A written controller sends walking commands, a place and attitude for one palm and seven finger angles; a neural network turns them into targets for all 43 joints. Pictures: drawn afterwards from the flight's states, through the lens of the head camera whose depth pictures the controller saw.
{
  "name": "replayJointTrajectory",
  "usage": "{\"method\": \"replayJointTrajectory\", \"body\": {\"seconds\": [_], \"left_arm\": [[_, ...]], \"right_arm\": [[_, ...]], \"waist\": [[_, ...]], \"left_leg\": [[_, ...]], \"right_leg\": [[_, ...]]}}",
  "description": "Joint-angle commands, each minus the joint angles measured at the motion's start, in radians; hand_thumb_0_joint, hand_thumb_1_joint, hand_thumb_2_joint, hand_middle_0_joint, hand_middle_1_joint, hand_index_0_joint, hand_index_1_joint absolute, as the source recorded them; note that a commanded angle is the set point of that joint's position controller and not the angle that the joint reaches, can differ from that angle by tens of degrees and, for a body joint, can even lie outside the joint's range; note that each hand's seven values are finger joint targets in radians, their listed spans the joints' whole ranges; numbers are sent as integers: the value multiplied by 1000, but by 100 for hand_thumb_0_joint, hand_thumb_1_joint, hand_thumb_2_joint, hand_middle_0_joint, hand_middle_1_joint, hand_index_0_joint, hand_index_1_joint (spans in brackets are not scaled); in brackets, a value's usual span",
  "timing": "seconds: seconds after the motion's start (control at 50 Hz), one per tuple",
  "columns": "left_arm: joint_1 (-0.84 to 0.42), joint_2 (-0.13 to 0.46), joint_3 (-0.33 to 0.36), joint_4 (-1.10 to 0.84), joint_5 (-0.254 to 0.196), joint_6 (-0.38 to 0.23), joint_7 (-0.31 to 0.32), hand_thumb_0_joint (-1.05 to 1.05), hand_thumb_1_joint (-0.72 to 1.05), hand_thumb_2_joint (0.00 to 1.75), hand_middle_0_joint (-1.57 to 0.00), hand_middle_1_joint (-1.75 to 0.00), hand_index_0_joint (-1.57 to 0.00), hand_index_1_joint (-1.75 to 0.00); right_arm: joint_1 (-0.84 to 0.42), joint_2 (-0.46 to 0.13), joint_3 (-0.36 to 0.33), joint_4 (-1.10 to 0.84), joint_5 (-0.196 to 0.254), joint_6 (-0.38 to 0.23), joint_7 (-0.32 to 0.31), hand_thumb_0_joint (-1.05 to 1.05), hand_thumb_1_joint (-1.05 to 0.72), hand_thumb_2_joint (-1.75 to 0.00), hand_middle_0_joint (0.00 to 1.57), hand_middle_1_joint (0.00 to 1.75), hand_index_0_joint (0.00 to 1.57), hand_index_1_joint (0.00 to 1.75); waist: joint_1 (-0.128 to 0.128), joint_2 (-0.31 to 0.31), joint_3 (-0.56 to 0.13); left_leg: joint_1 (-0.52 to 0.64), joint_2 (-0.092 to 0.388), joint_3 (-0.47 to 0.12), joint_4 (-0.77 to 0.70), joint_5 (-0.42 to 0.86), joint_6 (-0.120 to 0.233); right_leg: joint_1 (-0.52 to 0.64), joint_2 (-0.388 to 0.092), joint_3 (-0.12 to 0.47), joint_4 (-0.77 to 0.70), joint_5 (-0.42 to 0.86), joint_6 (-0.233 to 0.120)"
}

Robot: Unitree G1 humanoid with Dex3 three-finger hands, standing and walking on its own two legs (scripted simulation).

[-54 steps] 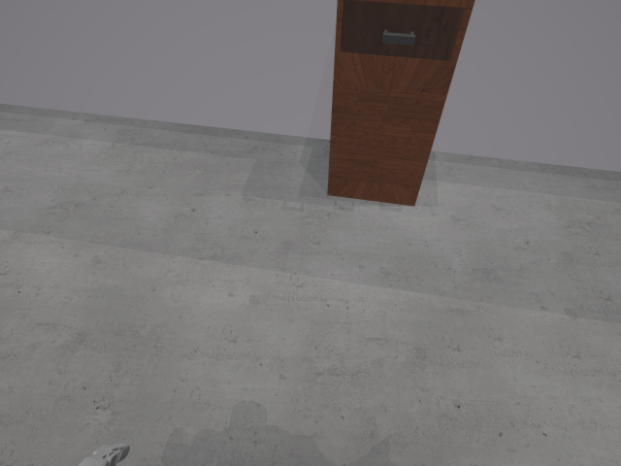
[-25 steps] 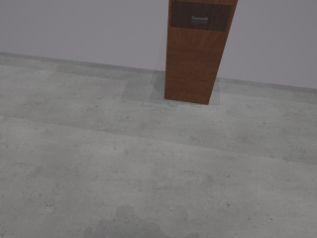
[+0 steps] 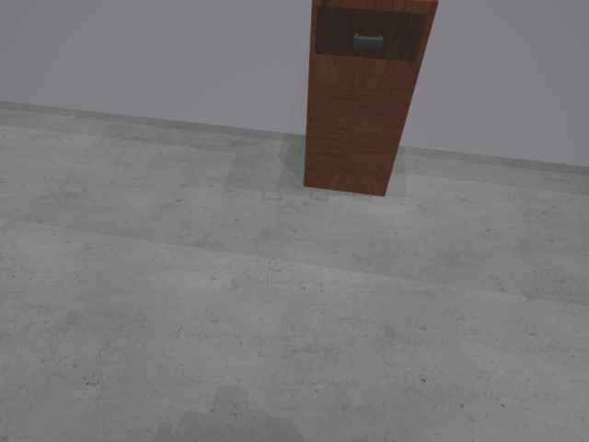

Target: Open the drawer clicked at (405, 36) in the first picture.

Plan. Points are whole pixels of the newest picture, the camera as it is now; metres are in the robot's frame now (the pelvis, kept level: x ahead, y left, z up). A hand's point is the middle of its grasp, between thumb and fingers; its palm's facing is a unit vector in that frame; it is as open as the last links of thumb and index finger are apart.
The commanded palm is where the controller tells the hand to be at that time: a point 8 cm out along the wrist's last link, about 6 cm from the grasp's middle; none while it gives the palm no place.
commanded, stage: look at it before walking up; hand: left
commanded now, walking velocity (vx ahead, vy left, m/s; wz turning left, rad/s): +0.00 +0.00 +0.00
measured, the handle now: (368, 39) +1.39 -0.19 -0.01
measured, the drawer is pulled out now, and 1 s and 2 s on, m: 0.00 0.00 0.00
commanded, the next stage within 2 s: walk to a spot facing it in 0.36 s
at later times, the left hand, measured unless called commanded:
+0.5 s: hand out of the picture +0.08 +0.25 -0.16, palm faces -0.04 -0.94 -0.33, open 7.4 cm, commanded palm none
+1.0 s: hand out of the picture +0.11 +0.13 -0.17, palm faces -0.16 -0.96 -0.21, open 7.3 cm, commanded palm none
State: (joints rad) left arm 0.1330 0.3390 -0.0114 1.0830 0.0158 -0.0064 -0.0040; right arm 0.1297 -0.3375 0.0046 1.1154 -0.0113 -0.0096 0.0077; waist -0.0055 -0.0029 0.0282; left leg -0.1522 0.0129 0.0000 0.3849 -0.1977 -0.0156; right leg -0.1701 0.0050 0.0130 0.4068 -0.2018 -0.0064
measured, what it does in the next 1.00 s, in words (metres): walks ahead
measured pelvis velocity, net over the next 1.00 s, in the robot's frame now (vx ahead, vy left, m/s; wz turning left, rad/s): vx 0.10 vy -0.05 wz -0.24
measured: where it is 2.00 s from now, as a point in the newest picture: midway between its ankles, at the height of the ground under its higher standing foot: (333, 382)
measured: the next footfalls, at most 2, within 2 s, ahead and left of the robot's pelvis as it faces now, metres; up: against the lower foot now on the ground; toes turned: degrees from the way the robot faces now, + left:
left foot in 1.32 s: +0.42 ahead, +0.02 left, +0.00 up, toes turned -15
right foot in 1.92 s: +0.51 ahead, -0.29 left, +0.00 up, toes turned -51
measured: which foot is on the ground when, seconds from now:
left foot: down 0.00-0.82, up 0.84-1.00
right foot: down 0.00-1.00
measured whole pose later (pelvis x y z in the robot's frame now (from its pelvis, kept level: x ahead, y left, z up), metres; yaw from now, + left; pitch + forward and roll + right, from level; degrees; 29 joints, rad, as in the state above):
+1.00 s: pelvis +0.10 -0.05 -0.01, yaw -14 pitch +0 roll +0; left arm 0.40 0.17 0.03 1.03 0.02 -0.05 -0.01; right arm 0.22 -0.23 -0.04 1.05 -0.03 0.00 0.02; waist 0.04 0.01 0.05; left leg -0.51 0.10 0.06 1.14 -0.32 -0.04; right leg -0.18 0.06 -0.03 0.49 -0.30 -0.08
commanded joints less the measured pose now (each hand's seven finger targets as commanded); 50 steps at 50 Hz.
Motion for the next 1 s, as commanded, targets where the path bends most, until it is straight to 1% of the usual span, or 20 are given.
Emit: {"method": "replayJointTrajectory", "body": {"seconds": [0.0, 0.22, 0.44, 0.48, 0.5, 0.54, 0.6, 0.64, 0.66, 0.7, 0.72, 0.76, 0.78, 0.8, 0.82, 0.84, 0.86, 0.9, 0.94, 0.98], "left_arm": [[-38, 207, 47, -66, -4, -20, 14, 0, 90, 90, -20, -30, -20, -30], [-32, 208, 45, -59, -3, -20, 14, 0, 90, 90, -20, -30, -20, -30], [-27, 209, 45, -54, -5, -23, 15, 0, 90, 90, -20, -30, -20, -30], [25, 111, 28, -33, -5, -3, 16, 0, 90, 90, -20, -30, -20, -30], [52, 94, 26, -35, -2, 8, 14, 0, 90, 90, -20, -30, -20, -30], [61, 98, 37, -53, 4, 22, 1, 0, 90, 90, -20, -30, -20, -30], [79, 92, 53, -100, 8, 26, -14, 0, 90, 90, -20, -30, -20, -30], [78, 48, 60, -133, 6, 17, -23, 0, 90, 90, -20, -30, -20, -30], [54, 32, 64, -154, 6, 14, -27, 0, 90, 90, -20, -30, -20, -30], [31, 18, 71, -183, 6, 6, -35, 0, 90, 90, -20, -30, -20, -30], [46, -1, 75, -182, 6, 1, -38, 0, 90, 90, -20, -30, -20, -30], [205, -22, 81, -137, 7, -7, -41, 0, 90, 90, -20, -30, -20, -30], [353, 17, 92, -87, 11, -16, -35, 0, 90, 90, -20, -30, -20, -30], [463, 150, 119, -57, 19, -34, -13, 0, 90, 90, -20, -30, -20, -30], [511, 147, 117, -55, -2, -35, 6, 0, 90, 90, -20, -30, -20, -30], [451, 127, 114, -72, -3, -38, 13, 0, 90, 90, -20, -30, -20, -30], [399, 92, 107, -86, -2, -42, 10, 0, 90, 90, -20, -30, -20, -30], [321, 38, 92, -105, 2, -50, 12, 0, 90, 90, -20, -30, -20, -30], [325, 17, 88, -99, 6, -62, 13, 0, 90, 90, -20, -30, -20, -30], [348, 4, 86, -83, 6, -70, 13, 0, 90, 90, -20, -30, -20, -30]], "right_arm": [[-52, -206, -44, -67, 1, -23, -18, 0, -90, -90, 20, 30, 20, 30], [-59, -206, -43, -63, 2, -22, -17, 0, -90, -90, 20, 30, 20, 30], [-66, -208, -42, -62, 4, -25, -19, 0, -90, -90, 20, 30, 20, 30], [-11, -107, -21, -43, -4, -11, -17, 0, -90, -90, 20, 30, 20, 30], [18, -88, -19, -41, -7, -4, -16, 0, -90, -90, 20, 30, 20, 30], [29, -102, -32, -55, -12, 5, -16, 0, -90, -90, 20, 30, 20, 30], [71, -146, -58, -83, -12, 6, -17, 0, -90, -90, 20, 30, 20, 30], [100, -181, -80, -97, -9, -7, -21, 0, -90, -90, 20, 30, 20, 30], [110, -179, -86, -103, -8, -16, -22, 0, -90, -90, 20, 30, 20, 30], [126, -153, -90, -110, -10, -29, -23, 0, -90, -90, 20, 30, 20, 30], [112, -141, -89, -115, -13, -30, -24, 0, -90, -90, 20, 30, 20, 30], [56, -118, -86, -127, -15, -29, -24, 0, -90, -90, 20, 30, 20, 30], [39, -83, -78, -141, -10, -28, -19, 0, -90, -90, 20, 30, 20, 30], [21, 10, -58, -189, 0, -29, -10, 0, -90, -90, 20, 30, 20, 30], [-63, -8, -55, -237, -7, -39, -7, 0, -90, -90, 20, 30, 20, 30], [-52, -18, -64, -231, -4, -45, -7, 0, -90, -90, 20, 30, 20, 30], [-67, -8, -66, -217, -3, -48, -4, 0, -90, -90, 20, 30, 20, 30], [-40, 7, -71, -191, -13, -41, 0, 0, -90, -90, 20, 30, 20, 30], [3, 39, -69, -178, -15, -31, 2, 0, -90, -90, 20, 30, 20, 30], [2, 57, -71, -182, -14, -24, 5, 0, -90, -90, 20, 30, 20, 30]], "waist": [[5, -6, -53], [5, -3, -47], [7, 6, -69], [7, 1, -69], [7, -1, -65], [7, 6, 23], [-3, 67, 98], [-13, 176, 105], [-20, 187, 103], [-25, 151, 89], [-10, 142, 85], [68, 89, 18], [132, -60, -33], [160, -447, -41], [172, -342, -20], [132, -215, -7], [114, -138, 26], [65, -47, 56], [34, -24, 40], [28, -45, 35]], "left_leg": [[8, 105, -95, -63, 68, 42], [11, 105, -93, -71, 60, 42], [33, 110, -88, -64, 125, 40], [42, 109, -52, -39, 27, 23], [37, 108, -43, -24, -69, 21], [-14, 114, -44, -40, -273, 30], [-19, 178, -117, -89, -463, 71], [10, 314, -227, -178, -484, 144], [48, 360, -234, -196, -392, 178], [91, 384, -179, -159, -223, 192], [63, 375, -120, -119, -143, 174], [-57, 292, 38, 90, -82, 100], [-183, 201, 131, 345, -131, 48], [-519, 54, 207, 686, -385, -18], [-599, 43, 76, 799, -399, -8], [-611, 93, 17, 817, -295, 3], [-588, 115, 20, 831, -232, -1], [-536, 131, 9, 810, -137, -14], [-526, 126, 23, 781, -81, -31], [-540, 121, 32, 749, -40, -42]], "right_leg": [[-5, -119, 111, -88, 50, -27], [-4, -121, 112, -95, 51, -24], [23, -124, 105, -85, 139, -25], [4, -112, 113, -73, 37, -16], [-21, -102, 126, -67, -68, -19], [-115, -76, 147, -66, -259, -29], [-258, -13, 121, 53, -347, -33], [-326, 32, 0, 294, -241, -13], [-376, -3, -23, 387, -271, -3], [-408, -57, -15, 410, -301, 1], [-353, -71, -27, 370, -296, 0], [-75, -40, -87, 186, -166, -6], [122, -34, -46, 45, -98, -18], [273, -302, 432, -131, -148, -112], [253, -377, 639, -209, -51, -182], [253, -367, 558, -184, -59, -221], [161, -335, 534, -190, -117, -225], [64, -294, 434, -193, -64, -209], [58, -261, 349, -186, 83, -194], [74, -232, 294, -181, 168, -184]]}}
